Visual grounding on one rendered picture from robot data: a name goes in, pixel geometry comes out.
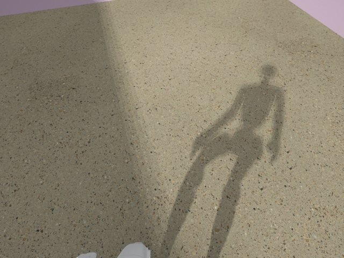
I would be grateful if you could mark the left robot thigh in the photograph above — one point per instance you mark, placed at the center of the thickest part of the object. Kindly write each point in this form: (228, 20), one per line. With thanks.
(135, 250)

